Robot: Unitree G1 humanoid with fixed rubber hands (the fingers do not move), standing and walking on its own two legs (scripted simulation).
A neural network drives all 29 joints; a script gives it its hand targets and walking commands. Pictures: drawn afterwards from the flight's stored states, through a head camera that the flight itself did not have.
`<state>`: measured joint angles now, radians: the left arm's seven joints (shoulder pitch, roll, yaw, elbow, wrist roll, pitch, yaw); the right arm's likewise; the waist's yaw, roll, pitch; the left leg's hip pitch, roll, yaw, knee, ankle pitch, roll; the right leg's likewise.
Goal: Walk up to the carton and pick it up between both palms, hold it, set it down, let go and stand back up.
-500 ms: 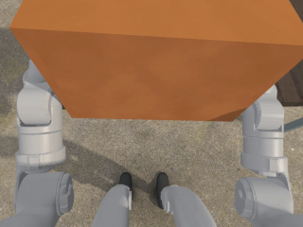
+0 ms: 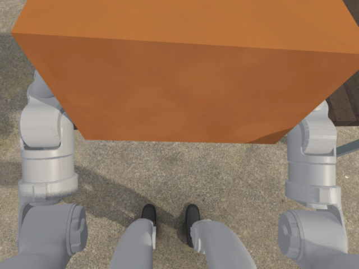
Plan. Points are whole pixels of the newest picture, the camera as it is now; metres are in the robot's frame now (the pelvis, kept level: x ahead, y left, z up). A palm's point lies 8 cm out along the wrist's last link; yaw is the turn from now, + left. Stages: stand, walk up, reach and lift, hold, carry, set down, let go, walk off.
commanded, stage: hold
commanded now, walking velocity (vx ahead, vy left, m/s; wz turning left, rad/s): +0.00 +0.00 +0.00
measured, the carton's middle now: (187, 31) +0.45 +0.00 +0.18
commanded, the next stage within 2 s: none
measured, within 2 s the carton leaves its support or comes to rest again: neither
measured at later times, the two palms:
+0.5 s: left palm (62, 58) +0.43 +0.20 +0.14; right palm (295, 72) +0.42 -0.19 +0.12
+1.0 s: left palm (62, 58) +0.43 +0.20 +0.14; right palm (295, 72) +0.42 -0.19 +0.12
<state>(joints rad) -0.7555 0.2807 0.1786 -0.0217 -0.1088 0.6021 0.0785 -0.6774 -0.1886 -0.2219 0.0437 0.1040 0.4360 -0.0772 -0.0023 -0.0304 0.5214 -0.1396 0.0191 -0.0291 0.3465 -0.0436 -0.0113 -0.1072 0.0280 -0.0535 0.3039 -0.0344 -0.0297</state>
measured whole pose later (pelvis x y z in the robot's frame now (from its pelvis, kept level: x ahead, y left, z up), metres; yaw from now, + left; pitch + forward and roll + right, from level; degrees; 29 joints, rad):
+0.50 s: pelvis +0.00 +0.00 +0.00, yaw +0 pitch -9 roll -1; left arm -0.76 0.28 0.18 -0.02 -0.11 0.60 0.08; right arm -0.68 -0.19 -0.22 0.04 0.10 0.44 -0.08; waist 0.00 -0.03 0.52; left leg -0.14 0.02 -0.03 0.35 -0.04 -0.01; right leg -0.11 0.03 -0.05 0.30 -0.03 -0.03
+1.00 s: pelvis +0.00 +0.00 +0.00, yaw +0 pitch -9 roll -1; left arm -0.76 0.28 0.18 -0.02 -0.11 0.60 0.08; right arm -0.68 -0.19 -0.22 0.04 0.10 0.44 -0.08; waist 0.00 -0.03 0.52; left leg -0.14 0.02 -0.03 0.35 -0.04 -0.01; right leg -0.11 0.03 -0.05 0.30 -0.03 -0.03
